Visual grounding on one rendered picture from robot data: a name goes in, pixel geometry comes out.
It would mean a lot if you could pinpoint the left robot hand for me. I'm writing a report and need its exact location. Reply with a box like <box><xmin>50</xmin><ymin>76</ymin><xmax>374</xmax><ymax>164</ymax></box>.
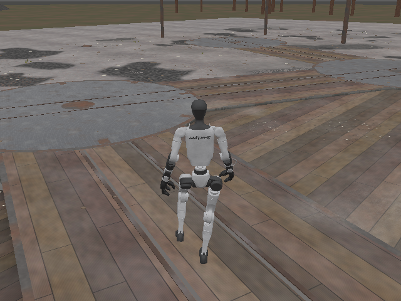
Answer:
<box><xmin>160</xmin><ymin>180</ymin><xmax>175</xmax><ymax>196</ymax></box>

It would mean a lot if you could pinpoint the right robot hand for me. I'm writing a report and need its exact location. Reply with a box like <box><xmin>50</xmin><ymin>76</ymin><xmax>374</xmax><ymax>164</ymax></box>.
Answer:
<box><xmin>219</xmin><ymin>170</ymin><xmax>234</xmax><ymax>182</ymax></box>

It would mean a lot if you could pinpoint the left robot thigh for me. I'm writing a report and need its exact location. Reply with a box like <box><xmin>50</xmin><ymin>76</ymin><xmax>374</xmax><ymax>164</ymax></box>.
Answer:
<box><xmin>179</xmin><ymin>174</ymin><xmax>192</xmax><ymax>203</ymax></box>

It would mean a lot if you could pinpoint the robot right upper arm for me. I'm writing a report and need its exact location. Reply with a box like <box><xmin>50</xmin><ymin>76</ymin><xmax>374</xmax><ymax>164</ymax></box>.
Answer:
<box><xmin>212</xmin><ymin>126</ymin><xmax>230</xmax><ymax>161</ymax></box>

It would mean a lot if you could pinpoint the humanoid robot torso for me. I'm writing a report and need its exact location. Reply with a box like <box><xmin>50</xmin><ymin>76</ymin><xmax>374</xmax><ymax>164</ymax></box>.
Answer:
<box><xmin>185</xmin><ymin>124</ymin><xmax>214</xmax><ymax>188</ymax></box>

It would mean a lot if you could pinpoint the right robot forearm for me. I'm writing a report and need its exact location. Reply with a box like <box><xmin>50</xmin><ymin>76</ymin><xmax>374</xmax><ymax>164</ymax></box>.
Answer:
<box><xmin>223</xmin><ymin>151</ymin><xmax>233</xmax><ymax>172</ymax></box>

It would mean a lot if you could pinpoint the left robot forearm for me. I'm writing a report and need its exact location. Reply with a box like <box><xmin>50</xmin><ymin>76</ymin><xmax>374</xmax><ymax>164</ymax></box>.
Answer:
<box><xmin>162</xmin><ymin>153</ymin><xmax>175</xmax><ymax>182</ymax></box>

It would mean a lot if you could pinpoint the robot left upper arm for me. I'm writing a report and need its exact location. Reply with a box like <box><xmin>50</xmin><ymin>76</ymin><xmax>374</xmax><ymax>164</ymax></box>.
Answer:
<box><xmin>169</xmin><ymin>127</ymin><xmax>187</xmax><ymax>162</ymax></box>

